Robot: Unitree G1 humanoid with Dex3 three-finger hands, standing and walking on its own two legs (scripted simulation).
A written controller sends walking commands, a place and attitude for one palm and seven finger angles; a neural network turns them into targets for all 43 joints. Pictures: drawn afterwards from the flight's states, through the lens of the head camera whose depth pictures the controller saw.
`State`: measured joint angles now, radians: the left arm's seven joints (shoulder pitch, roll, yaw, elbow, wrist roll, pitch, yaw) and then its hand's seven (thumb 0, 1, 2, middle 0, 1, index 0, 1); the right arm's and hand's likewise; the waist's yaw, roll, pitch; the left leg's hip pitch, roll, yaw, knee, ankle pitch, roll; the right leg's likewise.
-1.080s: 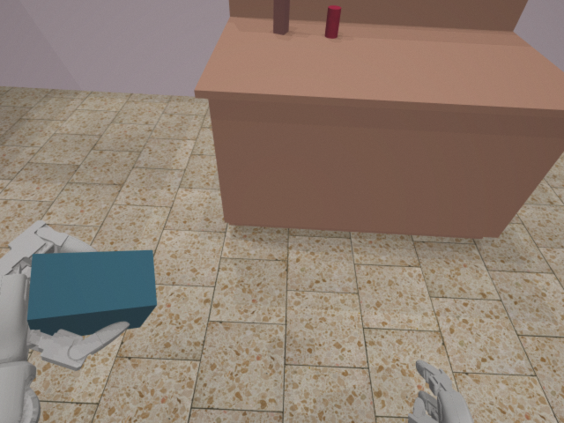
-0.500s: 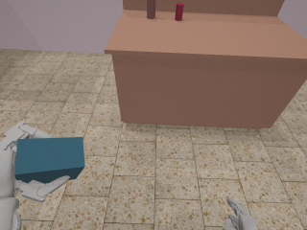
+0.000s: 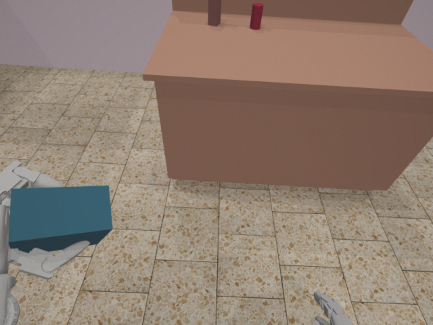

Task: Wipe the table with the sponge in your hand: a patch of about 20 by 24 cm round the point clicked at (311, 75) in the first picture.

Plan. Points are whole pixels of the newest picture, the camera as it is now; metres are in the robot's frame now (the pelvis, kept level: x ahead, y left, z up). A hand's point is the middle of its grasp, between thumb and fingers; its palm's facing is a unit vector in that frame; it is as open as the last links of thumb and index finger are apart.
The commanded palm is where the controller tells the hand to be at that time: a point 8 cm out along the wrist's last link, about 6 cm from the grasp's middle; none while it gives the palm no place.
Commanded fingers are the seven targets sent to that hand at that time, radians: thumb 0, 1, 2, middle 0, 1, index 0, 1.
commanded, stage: walk to a spot facing it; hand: left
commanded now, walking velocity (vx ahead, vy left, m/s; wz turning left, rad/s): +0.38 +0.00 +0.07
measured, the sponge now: (74, 219) +0.23 +0.22 +0.15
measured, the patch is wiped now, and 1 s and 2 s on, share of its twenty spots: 0.00 0.00 0.00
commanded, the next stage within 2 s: turn to face it in 0.54 s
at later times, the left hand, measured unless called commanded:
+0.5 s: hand (104, 154) +0.33 +0.20 +0.17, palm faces +0.43 -0.77 -0.48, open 10.4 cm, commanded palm +0.27 +0.25 +0.18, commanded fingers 0.00 0.10 1.30 -1.20 -1.60 -1.20 -1.60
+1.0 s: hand (113, 112) +0.43 +0.21 +0.18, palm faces +0.56 -0.69 -0.46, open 10.4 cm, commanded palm +0.39 +0.23 +0.18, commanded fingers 0.00 0.10 1.30 -1.20 -1.60 -1.20 -1.60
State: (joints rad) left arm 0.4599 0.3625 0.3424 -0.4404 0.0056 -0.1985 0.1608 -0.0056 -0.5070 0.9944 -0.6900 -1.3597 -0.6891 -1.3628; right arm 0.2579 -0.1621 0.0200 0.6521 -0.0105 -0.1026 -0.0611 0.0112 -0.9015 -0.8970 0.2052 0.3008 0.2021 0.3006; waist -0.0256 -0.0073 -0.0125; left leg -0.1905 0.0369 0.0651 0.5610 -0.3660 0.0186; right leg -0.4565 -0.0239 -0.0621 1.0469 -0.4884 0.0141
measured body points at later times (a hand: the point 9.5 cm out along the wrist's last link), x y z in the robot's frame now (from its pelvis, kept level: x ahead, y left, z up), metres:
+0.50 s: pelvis +0.15 -0.05 +0.00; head +0.18 -0.04 +0.45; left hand +0.30 +0.24 +0.20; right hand +0.33 -0.29 -0.08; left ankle +0.21 +0.10 -0.68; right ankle +0.16 -0.12 -0.73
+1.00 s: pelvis +0.26 -0.06 -0.01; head +0.28 -0.08 +0.44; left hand +0.40 +0.25 +0.21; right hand +0.47 -0.20 -0.10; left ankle +0.25 +0.10 -0.73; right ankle +0.31 -0.14 -0.74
